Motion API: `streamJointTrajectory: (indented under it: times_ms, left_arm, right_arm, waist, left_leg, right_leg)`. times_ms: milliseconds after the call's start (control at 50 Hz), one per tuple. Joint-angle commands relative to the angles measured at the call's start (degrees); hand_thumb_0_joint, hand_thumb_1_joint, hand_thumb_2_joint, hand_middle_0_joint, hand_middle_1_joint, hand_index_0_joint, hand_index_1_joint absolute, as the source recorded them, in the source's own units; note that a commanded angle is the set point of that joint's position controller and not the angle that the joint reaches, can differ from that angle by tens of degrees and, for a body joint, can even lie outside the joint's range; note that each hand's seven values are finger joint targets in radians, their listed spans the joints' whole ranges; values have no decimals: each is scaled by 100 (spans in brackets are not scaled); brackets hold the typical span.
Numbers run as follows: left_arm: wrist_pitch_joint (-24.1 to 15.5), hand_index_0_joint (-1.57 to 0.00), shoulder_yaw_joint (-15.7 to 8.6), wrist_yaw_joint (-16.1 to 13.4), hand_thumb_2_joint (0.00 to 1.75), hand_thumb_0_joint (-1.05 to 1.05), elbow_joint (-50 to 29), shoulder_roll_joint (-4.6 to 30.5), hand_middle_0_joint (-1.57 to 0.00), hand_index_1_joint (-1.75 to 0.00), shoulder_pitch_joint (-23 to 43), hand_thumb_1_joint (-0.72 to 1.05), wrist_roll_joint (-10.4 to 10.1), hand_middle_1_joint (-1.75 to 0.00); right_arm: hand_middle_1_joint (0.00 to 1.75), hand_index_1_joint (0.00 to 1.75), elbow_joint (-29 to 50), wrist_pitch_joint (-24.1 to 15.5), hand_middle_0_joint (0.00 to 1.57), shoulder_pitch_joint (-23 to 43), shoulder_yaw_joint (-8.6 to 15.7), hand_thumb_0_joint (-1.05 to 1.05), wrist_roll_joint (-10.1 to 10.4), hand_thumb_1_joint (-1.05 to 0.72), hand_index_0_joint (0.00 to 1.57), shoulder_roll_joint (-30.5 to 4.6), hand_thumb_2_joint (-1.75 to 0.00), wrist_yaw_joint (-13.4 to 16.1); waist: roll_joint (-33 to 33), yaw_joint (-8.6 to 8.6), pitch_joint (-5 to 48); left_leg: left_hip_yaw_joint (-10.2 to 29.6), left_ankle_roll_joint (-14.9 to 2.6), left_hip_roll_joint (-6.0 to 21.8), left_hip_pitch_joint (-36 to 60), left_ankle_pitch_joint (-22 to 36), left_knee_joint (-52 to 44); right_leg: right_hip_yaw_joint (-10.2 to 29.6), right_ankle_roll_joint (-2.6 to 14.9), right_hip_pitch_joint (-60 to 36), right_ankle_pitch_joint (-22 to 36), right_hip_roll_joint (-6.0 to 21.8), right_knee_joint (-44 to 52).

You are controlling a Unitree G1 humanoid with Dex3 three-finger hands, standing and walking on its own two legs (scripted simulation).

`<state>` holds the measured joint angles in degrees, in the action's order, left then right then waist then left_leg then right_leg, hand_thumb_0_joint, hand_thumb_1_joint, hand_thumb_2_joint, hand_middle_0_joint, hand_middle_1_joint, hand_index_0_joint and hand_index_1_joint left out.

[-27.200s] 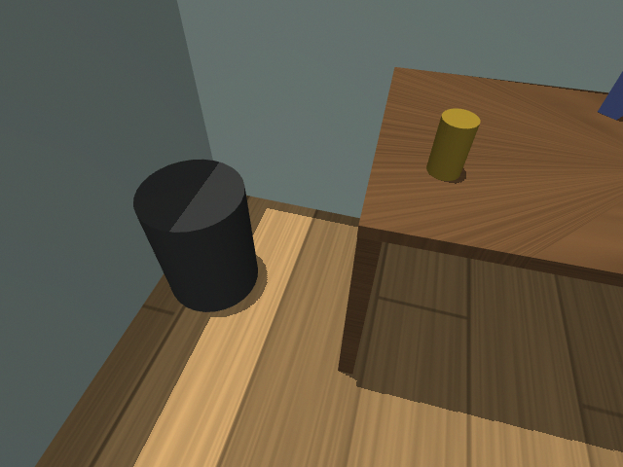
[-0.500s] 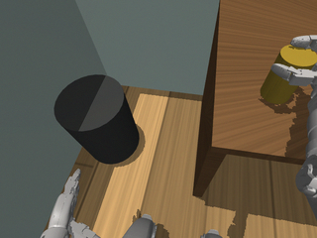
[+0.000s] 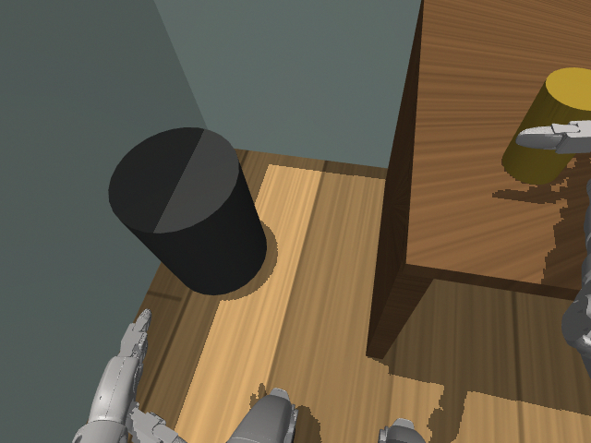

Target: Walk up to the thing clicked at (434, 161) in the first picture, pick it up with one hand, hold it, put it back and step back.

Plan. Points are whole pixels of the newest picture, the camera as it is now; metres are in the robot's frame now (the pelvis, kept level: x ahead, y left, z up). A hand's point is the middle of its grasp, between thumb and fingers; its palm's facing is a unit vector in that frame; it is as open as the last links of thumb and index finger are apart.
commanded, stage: withdraw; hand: right
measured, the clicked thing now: (553, 130) +0.54 -0.21 +0.09
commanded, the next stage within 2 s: rise in 0.30 s
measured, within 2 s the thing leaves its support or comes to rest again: neither
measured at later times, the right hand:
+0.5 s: hand out of the picture +0.54 -0.29 +0.22, palm faces +0.26 +0.96 -0.10, open 17.0 cm
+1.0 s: hand out of the picture +0.39 -0.32 +0.18, palm faces +0.36 +0.87 -0.35, open 17.6 cm
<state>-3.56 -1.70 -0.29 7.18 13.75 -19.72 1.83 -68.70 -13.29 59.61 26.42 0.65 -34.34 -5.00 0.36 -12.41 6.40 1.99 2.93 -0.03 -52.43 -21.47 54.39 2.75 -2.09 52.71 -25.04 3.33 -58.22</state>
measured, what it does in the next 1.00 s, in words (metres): shifts its weight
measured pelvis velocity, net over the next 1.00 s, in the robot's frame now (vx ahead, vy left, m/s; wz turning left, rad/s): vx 0.05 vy -0.01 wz -0.02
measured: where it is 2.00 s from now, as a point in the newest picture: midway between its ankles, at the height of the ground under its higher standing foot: outside the picture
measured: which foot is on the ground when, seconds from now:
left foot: down 0.00-1.00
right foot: down 0.00-1.00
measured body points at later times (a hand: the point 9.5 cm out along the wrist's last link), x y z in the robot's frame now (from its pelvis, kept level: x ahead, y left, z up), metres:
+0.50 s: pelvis +0.03 +0.00 +0.03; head +0.10 -0.01 +0.47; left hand +0.18 +0.25 -0.02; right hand +0.52 -0.34 +0.23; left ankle +0.04 +0.15 -0.67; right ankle +0.02 -0.14 -0.67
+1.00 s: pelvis +0.05 -0.01 +0.05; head +0.05 +0.00 +0.50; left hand +0.23 +0.24 +0.00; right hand +0.37 -0.36 +0.20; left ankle +0.04 +0.15 -0.67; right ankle +0.02 -0.14 -0.67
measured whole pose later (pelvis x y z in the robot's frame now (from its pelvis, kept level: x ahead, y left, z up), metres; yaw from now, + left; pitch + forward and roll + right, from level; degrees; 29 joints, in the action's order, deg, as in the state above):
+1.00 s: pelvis +0.05 -0.01 +0.05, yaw -1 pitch +8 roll +1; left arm 3.6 -3.9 3.1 14.7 13.9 -20.0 -3.9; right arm -22.5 0.4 13.6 19.9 1.8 -29.1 -3.0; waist 2.3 -0.1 9.9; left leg 1.7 2.8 1.6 -26.4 -20.4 38.5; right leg 1.7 -1.6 26.7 -23.5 2.5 -41.9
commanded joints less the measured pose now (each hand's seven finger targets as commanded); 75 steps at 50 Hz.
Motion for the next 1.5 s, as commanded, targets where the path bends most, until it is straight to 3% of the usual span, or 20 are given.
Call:
streamJointTrajectory:
  times_ms: [0,200,320,360,400,420,440,480,540,640,720,760,820,880,940,1060,1140,1260,1380,1480]
  left_arm:
    - [-299,-6,-451,-105,3,0,-957,831,-6,-5,-77,-52,-39,-5]
    - [-142,-5,-543,-144,3,0,-771,1124,-5,-4,86,-53,-134,-4]
    - [-147,-5,65,-166,3,0,234,635,-5,-4,683,-54,-194,-4]
    - [-209,-5,-72,-213,3,0,-60,852,-5,-4,1019,-54,-221,-4]
    - [-209,-5,-113,-246,7,0,199,883,-6,-5,643,-57,-242,-4]
    - [-158,-5,-76,-175,6,0,-288,875,-6,-5,891,-55,-243,-4]
    - [-94,-5,-188,-142,5,0,-144,909,-6,-5,611,-54,-269,-4]
    - [27,-5,-391,-74,4,0,85,1058,-6,-4,-91,-53,-277,-4]
    - [202,-6,-440,113,4,0,443,994,-6,-4,-615,-52,-349,-4]
    - [323,-6,-458,361,4,0,70,1067,-5,-4,19,-51,-420,-4]
    - [265,-5,-295,332,6,0,-484,903,-5,-4,889,-53,-471,-4]
    - [298,-4,-632,248,7,0,-242,1145,-5,-5,510,-54,-456,-4]
    - [288,-5,-597,190,6,0,-423,1026,-5,-4,277,-53,-449,-4]
    - [519,-5,-435,234,6,0,191,699,-5,-5,-605,-53,-539,-5]
    - [745,-5,-488,338,5,0,482,509,-5,-4,-730,-52,-616,-4]
    - [820,-6,-933,301,5,0,411,867,-6,-5,49,-53,-604,-5]
    - [648,-5,-1074,-14,4,0,244,950,-5,-4,859,-53,-498,-4]
    - [380,-5,-850,-349,5,0,-478,708,-5,-4,450,-54,-413,-4]
    - [304,-5,-807,-316,5,0,-332,497,-5,-5,-773,-52,-492,-5]
    - [174,-5,-898,-223,5,0,-75,397,-5,-5,-610,-52,-498,-5]
  right_arm:
    - [4,4,1216,-339,9,2665,-72,0,39,41,8,-1179,-3,5]
    - [3,3,2507,-148,10,3154,635,0,120,35,8,-2729,-1,-70]
    - [3,3,958,262,9,2577,-24,0,126,38,8,-1935,-2,-452]
    - [3,3,994,341,8,2864,90,0,143,42,7,-2239,-3,-636]
    - [6,6,298,518,6,2463,-50,0,180,49,7,-1958,-5,-869]
    - [6,6,281,529,6,2236,-9,0,-359,53,7,-2764,-4,-528]
    - [6,6,229,537,6,2336,-134,0,-313,53,7,-2461,-4,-359]
    - [6,6,388,616,6,2320,-283,0,-326,53,7,-2410,-4,-298]
    - [6,6,727,795,6,1913,-68,0,-430,55,7,-2973,-4,-152]
    - [5,5,2094,854,6,1781,367,0,-445,59,5,-3385,-4,29]
    - [5,5,2578,781,6,747,134,0,-332,59,5,-2462,-4,178]
    - [5,5,2757,791,6,-219,66,0,-269,59,5,-2141,-4,271]
    - [5,5,4048,793,6,-543,-393,0,-116,58,5,-1466,-4,301]
    - [5,5,4801,974,6,-2736,-300,0,62,57,5,-1196,-5,324]
    - [5,5,6649,1095,6,-3467,-344,0,231,57,5,-908,-5,257]
    - [5,5,9414,1124,6,-4749,338,0,428,55,5,-989,-4,445]
    - [5,5,9465,1044,6,-5962,519,0,454,55,5,-630,-4,715]
    - [6,6,9778,654,5,-7573,-225,0,392,61,5,504,-4,775]
    - [6,6,10503,401,4,-8441,-41,0,455,61,5,485,-4,660]
    - [6,6,10622,329,5,-7912,112,0,536,61,5,388,-4,615]
  waist:
    - [789,-149,2707]
    - [1262,265,3544]
    - [776,267,2329]
    - [779,241,2698]
    - [452,139,2331]
    - [388,502,2359]
    - [409,282,2362]
    - [511,235,2121]
    - [487,448,2059]
    - [916,901,2927]
    - [1005,1091,3260]
    - [981,1034,2910]
    - [1277,1059,2870]
    - [862,1218,1463]
    - [1163,1241,1025]
    - [1041,1397,790]
    - [259,1578,871]
    - [-583,1504,711]
    - [-54,1538,23]
    - [490,1279,-890]
  left_leg:
    - [-330,-305,-218,1202,1158,-612]
    - [-382,-359,-218,2094,1835,-796]
    - [-396,-325,-222,1916,1427,-1208]
    - [-379,-292,-195,2110,1543,-1237]
    - [-394,-258,-207,2110,1650,-1331]
    - [-332,-197,-118,2427,1697,-1464]
    - [-360,-213,-157,2450,1813,-1448]
    - [-408,-234,-155,2266,1892,-1537]
    - [-416,-262,-135,2444,2374,-1534]
    - [-433,-353,-130,3068,2767,-1468]
    - [-514,-400,-183,3265,2724,-1465]
    - [-547,-419,-192,3180,2644,-1525]
    - [-583,-436,-219,2950,2523,-1551]
    - [-654,-429,-214,2954,2240,-1697]
    - [-638,-431,-182,3015,2045,-1786]
    - [-552,-346,-85,3251,1596,-1870]
    - [-556,-252,-38,3522,1427,-1837]
    - [-569,-189,13,3374,949,-1805]
    - [-513,-167,118,3041,804,-1879]
    - [-305,-184,196,2363,-339,-2159]
  right_leg:
    - [-213,240,-1732,1089,-170,663]
    - [-233,174,-2607,2127,-246,866]
    - [-230,229,-2253,1664,-218,1221]
    - [-231,234,-2437,1721,-212,1305]
    - [-240,265,-2399,1791,-220,1341]
    - [-379,228,-2269,1837,-263,1425]
    - [-373,210,-2419,1931,-239,1498]
    - [-386,205,-2742,2096,-250,1572]
    - [-422,196,-2799,2648,-289,1633]
    - [-399,107,-3243,3427,-283,1673]
    - [-358,24,-3653,3988,-213,1669]
    - [-351,10,-3722,4046,-178,1756]
    - [-318,-51,-4299,4524,-98,1707]
    - [-412,-1,-3638,3952,-116,1964]
    - [-509,30,-3483,3490,-182,2158]
    - [-536,128,-3295,2122,-258,2342]
    - [-399,180,-3205,1904,-284,2218]
    - [-413,242,-3185,1487,-300,2154]
    - [-623,235,-2961,1233,-445,2187]
    - [-588,236,-2606,135,-488,2317]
